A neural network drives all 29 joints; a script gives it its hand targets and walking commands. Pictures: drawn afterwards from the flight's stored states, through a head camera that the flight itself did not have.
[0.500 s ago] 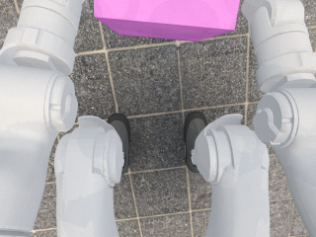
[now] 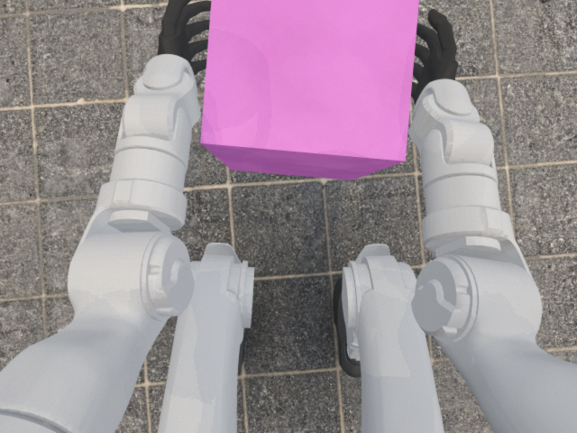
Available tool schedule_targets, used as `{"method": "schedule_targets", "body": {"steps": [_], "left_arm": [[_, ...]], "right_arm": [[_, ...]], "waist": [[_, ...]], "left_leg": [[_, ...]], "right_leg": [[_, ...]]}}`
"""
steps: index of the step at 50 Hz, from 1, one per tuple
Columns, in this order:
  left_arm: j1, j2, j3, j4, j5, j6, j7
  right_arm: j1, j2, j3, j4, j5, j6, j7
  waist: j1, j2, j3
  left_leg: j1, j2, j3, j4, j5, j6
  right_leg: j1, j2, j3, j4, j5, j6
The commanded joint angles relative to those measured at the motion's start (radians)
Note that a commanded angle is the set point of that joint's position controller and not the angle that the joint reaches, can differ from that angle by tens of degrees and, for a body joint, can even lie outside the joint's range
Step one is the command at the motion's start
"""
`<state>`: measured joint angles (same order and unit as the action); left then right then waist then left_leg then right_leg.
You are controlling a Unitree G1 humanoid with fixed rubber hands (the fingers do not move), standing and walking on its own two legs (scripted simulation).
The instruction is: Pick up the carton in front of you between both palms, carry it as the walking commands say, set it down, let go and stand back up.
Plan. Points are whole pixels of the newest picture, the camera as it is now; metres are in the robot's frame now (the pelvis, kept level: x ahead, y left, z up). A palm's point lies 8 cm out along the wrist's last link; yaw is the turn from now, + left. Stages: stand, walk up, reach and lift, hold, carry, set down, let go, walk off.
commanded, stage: reach and lift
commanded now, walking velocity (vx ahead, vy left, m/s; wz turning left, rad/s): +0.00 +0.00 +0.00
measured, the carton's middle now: (302, 94) +0.53 +0.00 -0.15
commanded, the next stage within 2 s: none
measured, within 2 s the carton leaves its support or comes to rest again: neither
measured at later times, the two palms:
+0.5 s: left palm (118, 32) +0.49 +0.15 +0.07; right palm (517, 57) +0.48 -0.15 +0.07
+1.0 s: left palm out of the picture +0.44 +0.15 +0.23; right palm out of the picture +0.43 -0.15 +0.23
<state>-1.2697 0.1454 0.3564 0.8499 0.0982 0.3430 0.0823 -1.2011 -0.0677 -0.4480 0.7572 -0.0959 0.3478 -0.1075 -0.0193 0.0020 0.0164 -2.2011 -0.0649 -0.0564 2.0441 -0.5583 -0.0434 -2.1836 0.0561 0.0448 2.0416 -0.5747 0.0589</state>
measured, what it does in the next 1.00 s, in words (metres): rises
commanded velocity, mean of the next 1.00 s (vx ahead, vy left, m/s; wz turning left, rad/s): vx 0.00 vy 0.00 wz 0.00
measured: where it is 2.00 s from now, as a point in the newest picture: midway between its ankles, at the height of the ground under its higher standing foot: (291, 341)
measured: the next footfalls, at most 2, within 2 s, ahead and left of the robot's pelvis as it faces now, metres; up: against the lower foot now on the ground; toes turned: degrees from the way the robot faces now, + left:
none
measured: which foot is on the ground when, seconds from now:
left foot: down 0.00-1.00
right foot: down 0.00-1.00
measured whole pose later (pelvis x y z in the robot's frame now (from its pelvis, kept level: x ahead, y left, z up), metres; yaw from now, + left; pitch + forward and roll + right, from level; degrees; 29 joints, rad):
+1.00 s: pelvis +0.05 +0.00 +0.25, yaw +1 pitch +27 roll +0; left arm -0.62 -0.11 0.40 0.58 0.24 0.38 0.03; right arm -0.60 0.12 -0.42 0.56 -0.23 0.39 -0.02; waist -0.01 0.00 -0.21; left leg -1.22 -0.04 -0.06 1.17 -0.42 -0.02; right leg -1.21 0.03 0.06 1.17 -0.43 0.03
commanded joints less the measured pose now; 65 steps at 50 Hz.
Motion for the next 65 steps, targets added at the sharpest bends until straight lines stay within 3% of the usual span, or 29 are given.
{"method": "schedule_targets", "body": {"steps": [1, 4, 9, 14, 21, 29, 42, 65], "left_arm": [[-0.547, -1.093, -0.305, 0.040, -0.035, 0.012, -0.289], [-0.548, -1.080, -0.237, 0.070, 0.016, 0.014, -0.294], [-0.553, -1.085, -0.217, 0.043, 0.048, 0.018, -0.293], [-0.550, -1.143, -0.293, -0.046, 0.019, 0.044, -0.299], [-0.447, -1.243, -0.437, -0.151, -0.056, 0.079, -0.317], [-0.266, -1.293, -0.480, -0.157, -0.058, 0.065, -0.311], [-0.020, -1.319, -0.482, -0.170, -0.011, 0.035, -0.297], [0.418, -1.315, -0.619, -0.333, -0.024, 0.094, -0.311]], "right_arm": [[-0.660, 0.979, 0.361, 0.002, 0.016, 0.007, 0.284], [-0.660, 0.970, 0.301, 0.024, -0.035, 0.007, 0.295], [-0.679, 1.013, 0.313, 0.004, -0.034, 0.018, 0.315], [-0.676, 1.087, 0.405, -0.058, 0.015, 0.049, 0.331], [-0.548, 1.155, 0.524, -0.135, 0.065, 0.081, 0.339], [-0.349, 1.189, 0.559, -0.132, 0.057, 0.064, 0.339], [-0.112, 1.227, 0.578, -0.124, 0.021, 0.034, 0.334], [0.336, 1.231, 0.724, -0.267, 0.022, 0.087, 0.335]], "waist": [[-0.048, 0.050, -0.949], [-0.046, 0.061, -0.941], [-0.015, 0.043, -1.046], [0.006, 0.015, -1.229], [-0.005, 0.021, -1.332], [-0.012, 0.038, -1.165], [0.004, 0.008, -0.952], [0.017, -0.004, -0.572]], "left_leg": [[0.503, -0.102, 0.134, -0.271, 0.149, 0.031], [0.525, -0.102, 0.128, -0.334, 0.107, 0.034], [0.622, -0.100, 0.131, -0.411, 0.104, 0.036], [0.761, -0.103, 0.140, -0.466, 0.161, 0.034], [0.918, -0.107, 0.129, -0.537, 0.282, 0.021], [1.009, -0.110, 0.099, -0.659, 0.315, 0.016], [1.253, -0.103, 0.047, -0.909, 0.310, 0.032], [1.840, -0.054, -0.015, -1.402, 0.529, 0.042]], "right_leg": [[0.484, 0.105, -0.147, -0.275, 0.175, -0.040], [0.491, 0.106, -0.145, -0.332, 0.138, -0.047], [0.556, 0.107, -0.148, -0.403, 0.124, -0.040], [0.688, 0.112, -0.152, -0.460, 0.173, -0.026], [0.851, 0.117, -0.138, -0.533, 0.294, -0.022], [0.946, 0.118, -0.103, -0.654, 0.330, -0.031], [1.181, 0.110, -0.052, -0.903, 0.316, -0.040], [1.807, 0.060, 0.024, -1.401, 0.550, -0.052]]}}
